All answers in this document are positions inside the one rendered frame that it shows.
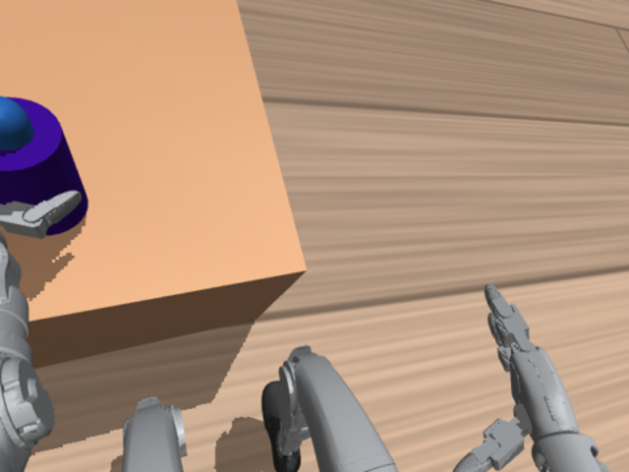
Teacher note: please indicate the right robot hand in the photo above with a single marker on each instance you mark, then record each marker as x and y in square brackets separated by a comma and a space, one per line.
[542, 403]

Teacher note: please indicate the left robot arm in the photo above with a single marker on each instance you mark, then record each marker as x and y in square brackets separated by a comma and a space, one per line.
[26, 410]

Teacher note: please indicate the right robot arm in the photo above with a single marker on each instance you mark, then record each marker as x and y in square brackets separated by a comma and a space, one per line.
[567, 452]

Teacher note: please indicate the left robot hand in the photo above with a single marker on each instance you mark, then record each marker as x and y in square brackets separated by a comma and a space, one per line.
[33, 221]

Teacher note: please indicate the bottle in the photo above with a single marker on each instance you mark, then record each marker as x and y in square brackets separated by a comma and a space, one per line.
[35, 160]

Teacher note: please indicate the right robot foot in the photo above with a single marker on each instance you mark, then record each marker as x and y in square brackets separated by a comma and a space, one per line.
[271, 417]

